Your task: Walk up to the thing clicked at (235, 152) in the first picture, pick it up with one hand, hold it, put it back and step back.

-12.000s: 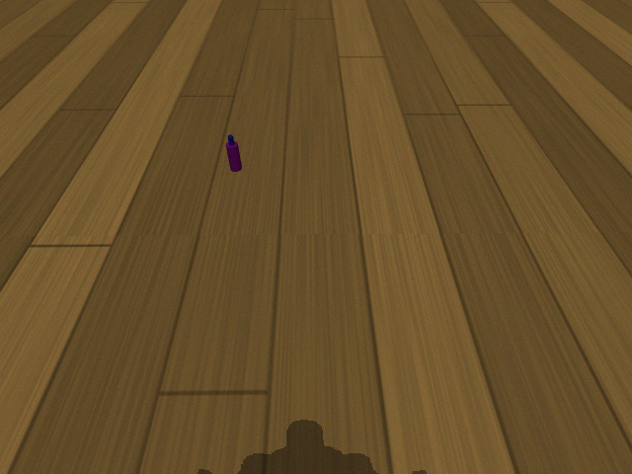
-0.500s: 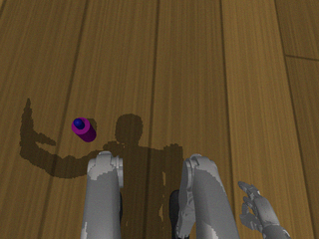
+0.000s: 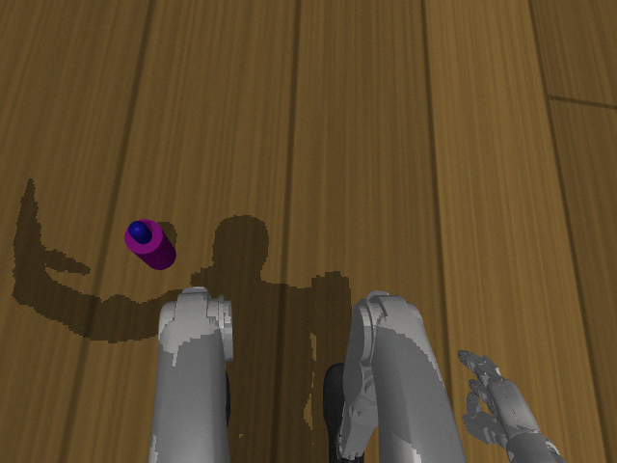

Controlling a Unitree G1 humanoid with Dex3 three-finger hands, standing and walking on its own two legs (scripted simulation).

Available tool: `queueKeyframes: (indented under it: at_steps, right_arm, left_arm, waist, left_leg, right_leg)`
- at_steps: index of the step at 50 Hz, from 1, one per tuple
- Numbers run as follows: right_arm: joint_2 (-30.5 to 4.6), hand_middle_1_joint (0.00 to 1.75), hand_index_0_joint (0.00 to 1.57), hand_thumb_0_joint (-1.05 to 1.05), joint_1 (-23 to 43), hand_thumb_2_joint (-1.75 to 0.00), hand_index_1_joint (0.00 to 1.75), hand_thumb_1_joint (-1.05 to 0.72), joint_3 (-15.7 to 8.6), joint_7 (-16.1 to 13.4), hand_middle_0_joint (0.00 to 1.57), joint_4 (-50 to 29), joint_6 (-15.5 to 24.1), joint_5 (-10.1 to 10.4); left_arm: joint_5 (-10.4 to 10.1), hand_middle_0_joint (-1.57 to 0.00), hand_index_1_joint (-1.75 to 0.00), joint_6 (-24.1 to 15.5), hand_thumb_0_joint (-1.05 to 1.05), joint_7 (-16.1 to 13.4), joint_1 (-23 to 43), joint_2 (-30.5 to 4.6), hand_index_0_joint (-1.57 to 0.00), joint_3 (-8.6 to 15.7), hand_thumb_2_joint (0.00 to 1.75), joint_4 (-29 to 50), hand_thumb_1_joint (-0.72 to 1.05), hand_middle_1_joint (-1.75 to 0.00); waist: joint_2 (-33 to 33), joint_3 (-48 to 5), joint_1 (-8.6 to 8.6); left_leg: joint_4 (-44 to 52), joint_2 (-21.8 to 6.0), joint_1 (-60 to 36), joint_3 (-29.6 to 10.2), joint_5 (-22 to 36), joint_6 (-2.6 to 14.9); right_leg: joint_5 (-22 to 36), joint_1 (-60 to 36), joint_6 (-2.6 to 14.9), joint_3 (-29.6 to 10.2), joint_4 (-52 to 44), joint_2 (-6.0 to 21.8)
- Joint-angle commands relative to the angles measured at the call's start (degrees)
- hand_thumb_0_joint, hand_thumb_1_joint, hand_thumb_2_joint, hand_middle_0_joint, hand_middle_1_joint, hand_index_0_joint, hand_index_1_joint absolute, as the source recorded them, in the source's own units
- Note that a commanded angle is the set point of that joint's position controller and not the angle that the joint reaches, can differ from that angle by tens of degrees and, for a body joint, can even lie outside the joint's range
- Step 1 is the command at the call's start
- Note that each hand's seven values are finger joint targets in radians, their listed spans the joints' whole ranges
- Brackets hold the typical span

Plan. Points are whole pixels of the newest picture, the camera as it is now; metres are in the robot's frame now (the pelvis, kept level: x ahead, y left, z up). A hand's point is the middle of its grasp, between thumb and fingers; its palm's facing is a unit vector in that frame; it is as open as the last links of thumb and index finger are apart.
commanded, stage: go down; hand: left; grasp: from the side
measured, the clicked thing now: (150, 243) +0.42 +0.27 -0.29
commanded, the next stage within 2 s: none
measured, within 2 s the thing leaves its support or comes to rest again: neither
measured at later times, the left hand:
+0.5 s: hand out of the picture +0.34 +0.46 -0.01, palm faces +0.22 -0.97 -0.08, open 17.2 cm
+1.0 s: hand out of the picture +0.34 +0.46 -0.02, palm faces +0.22 -0.97 -0.07, open 16.9 cm
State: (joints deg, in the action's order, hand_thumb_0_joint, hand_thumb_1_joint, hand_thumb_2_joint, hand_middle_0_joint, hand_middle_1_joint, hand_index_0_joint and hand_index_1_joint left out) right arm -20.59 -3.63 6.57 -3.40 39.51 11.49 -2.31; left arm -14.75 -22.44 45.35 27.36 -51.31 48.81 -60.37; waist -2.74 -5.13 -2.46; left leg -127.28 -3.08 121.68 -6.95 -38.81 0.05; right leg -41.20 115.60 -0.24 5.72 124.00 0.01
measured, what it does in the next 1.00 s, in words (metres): stands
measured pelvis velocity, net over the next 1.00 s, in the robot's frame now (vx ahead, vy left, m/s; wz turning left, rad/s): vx -0.01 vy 0.00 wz -0.04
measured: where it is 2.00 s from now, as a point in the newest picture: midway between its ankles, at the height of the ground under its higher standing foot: (278, 442)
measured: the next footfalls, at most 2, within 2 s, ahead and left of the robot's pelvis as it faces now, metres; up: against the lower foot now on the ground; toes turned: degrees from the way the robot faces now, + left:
none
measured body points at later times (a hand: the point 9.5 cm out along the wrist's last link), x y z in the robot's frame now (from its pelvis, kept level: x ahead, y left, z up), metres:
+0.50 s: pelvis +0.00 +0.00 -0.01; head +0.21 +0.09 +0.37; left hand +0.32 +0.51 +0.00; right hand +0.18 -0.26 -0.11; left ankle +0.08 +0.13 -0.36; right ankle +0.09 -0.12 -0.36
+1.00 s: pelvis -0.01 +0.00 -0.03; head +0.21 +0.10 +0.35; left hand +0.33 +0.51 -0.01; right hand +0.17 -0.26 -0.11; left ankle +0.08 +0.13 -0.36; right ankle +0.09 -0.12 -0.36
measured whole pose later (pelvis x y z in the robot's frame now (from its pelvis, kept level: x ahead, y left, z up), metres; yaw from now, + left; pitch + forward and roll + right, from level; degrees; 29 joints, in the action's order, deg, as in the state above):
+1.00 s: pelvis -0.01 +0.00 -0.03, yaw -2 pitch +30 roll -10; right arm -21.7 -3.2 10.4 -2.7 38.2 11.0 -2.8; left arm -17.1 -23.8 49.3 30.0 -58.5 52.9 -63.6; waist -4.2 -1.5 -4.2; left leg -132.7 -3.0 125.3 -9.1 -38.7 0.5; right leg -40.5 117.9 -0.9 7.2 127.8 -0.6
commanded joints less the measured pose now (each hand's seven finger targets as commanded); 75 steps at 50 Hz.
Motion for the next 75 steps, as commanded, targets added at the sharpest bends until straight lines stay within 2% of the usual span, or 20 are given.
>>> queueKeyframes:
  at_steps: [1,5,7,15,18,20,27,35,40,41,44,48,52,60,64,65,67,69,72,75]
  right_arm:
    - [-13.66,0.3,0.2,0.0,-6.93,-0.91,0.3,-0.92,-4.99,-1.31,0.2,-3.13,1.22,0.03]
    - [-13.73,0.3,0.2,0.0,-6.16,-0.91,0.3,-0.92,-4.78,-1.24,0.2,-3.6,1.23,0.18]
    - [-13.92,0.3,0.2,0.0,-6.55,-0.91,0.3,-0.92,-4.67,-1.23,0.2,-3.74,1.21,0.21]
    - [-14.08,0.3,0.2,0.0,-6.65,-0.91,0.3,-0.92,-4.06,-1.19,0.2,-3.55,0.89,0.2]
    - [-14.13,0.3,0.2,0.0,-6.49,-0.91,0.3,-0.91,-3.84,-1.06,0.2,-3.78,1.01,0.0]
    - [-14.44,0.3,0.2,0.0,-6.52,-0.91,0.3,-0.91,-3.68,-0.99,0.2,-3.68,0.88,-0.01]
    - [-15.14,0.3,0.2,0.0,-6.57,-0.91,0.3,-0.92,-3.24,-1.01,0.2,-3.72,0.74,0.0]
    - [-15.34,0.3,0.2,0.0,-6.64,-0.91,0.3,-0.92,-2.47,-0.87,0.2,-4.0,0.5,-0.33]
    - [-15.41,0.3,0.2,0.0,-5.48,-0.91,0.3,-0.91,-2.16,-0.78,0.2,-4.42,0.63,-0.19]
    - [-15.59,0.3,0.2,0.0,-5.28,-0.91,0.3,-0.91,-2.23,-0.69,0.2,-4.38,0.72,-0.2]
    - [-15.83,0.3,0.2,0.0,-5.25,-0.91,0.3,-0.91,-1.87,-0.76,0.2,-4.28,0.8,-0.22]
    - [-16.02,0.3,0.2,0.0,-5.66,-0.91,0.3,-0.91,-2.15,-0.75,0.2,-4.18,0.82,-0.29]
    - [-16.07,0.3,0.2,0.0,-6.22,-0.91,0.3,-0.91,-2.16,-0.71,0.2,-3.79,0.7,-0.37]
    - [-15.76,0.3,0.2,0.0,-5.58,-0.91,0.3,-0.92,-2.32,-0.86,0.2,-3.91,0.67,0.07]
    - [-15.75,0.3,0.2,0.0,-5.07,-0.91,0.3,-0.91,-2.27,-0.88,0.2,-4.18,0.59,0.34]
    - [-15.52,0.3,0.2,0.0,-5.58,-0.91,0.3,-0.91,-1.91,-0.83,0.2,-4.21,0.65,0.29]
    - [-15.24,0.3,0.2,0.0,-4.99,-0.91,0.3,-0.91,-1.9,-0.81,0.2,-4.48,0.73,0.28]
    - [-15.45,0.3,0.2,0.0,-4.35,-0.91,0.3,-0.91,-1.85,-0.78,0.2,-4.52,1.03,0.32]
    - [-15.49,0.3,0.2,0.0,-5.0,-0.91,0.3,-0.91,-1.75,-0.83,0.2,-4.45,1.3,0.01]
    - [-16.24,0.3,0.2,0.0,-4.75,-0.91,0.3,-0.9,-2.18,-1.02,0.2,-4.14,1.5,-0.13]
  left_arm:
    - [-1.64,-0.06,-0.08,-2.83,0.0,0.59,8.1,-26.29,-0.03,4.95,0.09,10.1,-0.52,-0.04]
    - [-1.71,-0.06,-0.07,-2.58,0.0,0.69,8.47,-27.0,-0.03,5.09,0.1,9.72,-0.5,-0.04]
    - [-2.03,-0.06,-0.08,-2.48,0.0,0.77,8.75,-27.72,-0.03,5.49,0.09,11.32,-0.51,-0.04]
    - [-2.65,-0.06,-0.07,-2.58,0.0,1.43,8.02,-27.37,-0.03,5.71,0.09,8.62,-0.49,-0.03]
    - [-2.5,-0.06,-0.06,-2.63,0.0,1.57,8.69,-28.19,-0.02,5.84,0.1,7.97,-0.45,-0.03]
    - [-2.46,-0.06,-0.07,-2.93,0.0,1.76,9.12,-29.53,-0.02,6.26,0.1,8.94,-0.45,-0.03]
    - [-2.69,-0.06,-0.05,-3.2,0.0,2.42,10.86,-30.71,-0.02,6.79,0.09,9.25,-0.42,-0.02]
    - [-2.61,-0.06,-0.05,-2.98,0.0,2.89,9.96,-31.53,-0.02,7.05,0.08,6.25,-0.42,-0.01]
    - [-3.32,-0.06,-0.04,-3.59,0.0,3.13,10.28,-32.47,-0.02,7.7,0.08,6.35,-0.39,-0.01]
    - [-3.55,-0.06,-0.05,-3.88,0.0,3.12,10.12,-33.36,-0.02,8.21,0.08,7.21,-0.4,-0.01]
    - [-4.11,-0.06,-0.04,-4.43,0.0,3.59,10.18,-33.89,-0.02,8.66,0.08,7.75,-0.36,-0.01]
    - [-4.63,-0.06,-0.04,-4.39,0.0,4.34,9.24,-31.61,-0.01,7.84,0.09,7.23,-0.35,-0.01]
    - [-5.01,-0.06,-0.04,-4.12,0.0,4.55,10.43,-31.37,-0.01,7.48,0.09,8.81,-0.33,-0.01]
    - [-5.21,-0.06,-0.03,-3.78,0.0,3.58,10.43,-32.68,-0.01,8.33,0.08,11.85,-0.33,0.0]
    - [-5.7,-0.06,-0.04,-3.33,0.0,3.89,7.51,-29.74,-0.01,7.63,0.1,7.86,-0.31,-0.01]
    - [-6.03,-0.06,-0.04,-3.32,0.0,3.94,8.11,-30.43,-0.01,8.21,0.09,8.05,-0.31,-0.01]
    - [-6.42,-0.05,-0.04,-3.42,0.0,4.39,8.24,-28.22,-0.01,6.92,0.1,6.49,-0.32,0.0]
    - [-6.86,-0.05,-0.02,-4.01,0.0,4.67,8.96,-29.55,-0.01,7.35,0.08,6.93,-0.31,0.0]
    - [-6.86,-0.05,-0.03,-4.73,0.0,4.96,10.39,-31.03,-0.01,8.29,0.09,7.96,-0.32,0.0]
    - [-6.81,-0.05,-0.03,-5.2,0.0,5.38,11.03,-30.61,-0.01,7.54,0.09,9.73,-0.3,0.0]
  waist:
    - [16.74,-35.72,2.85]
    - [16.82,-34.11,2.84]
    - [17.64,-35.79,3.12]
    - [15.95,-34.7,2.22]
    - [15.54,-33.4,1.83]
    - [17.3,-34.46,2.37]
    - [20.06,-34.0,1.83]
    - [18.23,-32.87,1.39]
    - [17.5,-30.99,1.2]
    - [18.19,-31.35,1.78]
    - [18.73,-32.56,1.47]
    - [18.71,-33.07,0.92]
    - [20.1,-34.77,0.87]
    - [20.72,-34.15,2.13]
    - [19.51,-30.76,1.38]
    - [18.24,-30.98,1.24]
    - [16.07,-29.02,0.15]
    - [15.96,-29.16,0.49]
    - [16.14,-31.73,0.64]
    - [19.53,-33.03,0.88]
  left_leg:
    - [16.55,0.47,-30.98,1.66,9.79,1.08]
    - [17.38,0.26,-29.36,1.1,5.21,1.02]
    - [16.94,0.24,-31.25,1.03,6.87,0.98]
    - [15.13,0.45,-29.89,0.98,10.47,1.25]
    - [14.83,0.39,-27.94,1.21,8.29,1.31]
    - [15.0,0.32,-29.46,1.01,8.99,1.08]
    - [15.8,0.0,-31.43,-0.65,8.47,0.57]
    - [13.84,0.17,-29.2,0.11,9.14,0.87]
    - [13.72,0.15,-26.16,0.16,4.59,1.13]
    - [13.83,0.08,-26.55,0.21,4.13,1.08]
    - [13.2,0.07,-27.39,-0.08,6.68,0.93]
    - [12.56,0.04,-28.48,0.03,8.25,0.83]
    - [12.28,-0.13,-30.51,-0.27,10.51,0.56]
    - [13.4,0.21,-28.59,0.11,7.26,0.74]
    - [13.83,0.11,-27.7,-0.71,6.89,0.71]
    - [13.16,0.18,-26.96,-0.5,8.0,0.84]
    - [12.42,0.17,-24.66,-0.1,6.33,1.16]
    - [12.31,0.23,-23.23,0.19,4.7,1.42]
    - [11.42,0.03,-25.2,0.31,7.05,1.3]
    - [12.32,-0.2,-28.58,-0.2,6.73,0.82]
  right_leg:
    - [9.19,-12.71,2.9,0.54,-11.72,-1.86]
    - [6.33,-11.47,2.88,0.79,-11.44,-1.98]
    - [7.49,-11.3,2.86,0.83,-11.26,-2.04]
    - [9.57,-11.7,2.77,1.23,-10.65,-2.01]
    - [8.13,-11.87,2.7,1.22,-10.72,-2.18]
    - [8.48,-11.21,2.83,1.29,-10.1,-2.16]
    - [8.26,-8.58,3.01,2.03,-8.31,-2.08]
    - [8.69,-9.65,2.81,2.28,-8.48,-2.37]
    - [5.7,-9.04,2.65,2.35,-8.57,-2.66]
    - [5.48,-9.04,2.67,2.28,-8.49,-2.72]
    - [7.36,-9.95,2.65,2.63,-7.63,-2.73]
    - [8.15,-9.13,2.7,2.68,-7.6,-2.81]
    - [9.8,-9.46,2.76,2.74,-7.17,-2.71]
    - [7.83,-9.44,2.8,2.48,-7.37,-2.7]
    - [7.56,-7.21,2.87,2.93,-6.92,-2.73]
    - [8.34,-8.62,2.76,2.91,-7.27,-2.77]
    - [7.24,-8.54,2.56,2.93,-7.96,-2.94]
    - [6.17,-9.4,2.5,2.74,-8.18,-3.03]
    - [7.75,-10.28,2.47,2.5,-7.83,-3.14]
    - [7.57,-8.64,2.68,2.71,-7.08,-3.06]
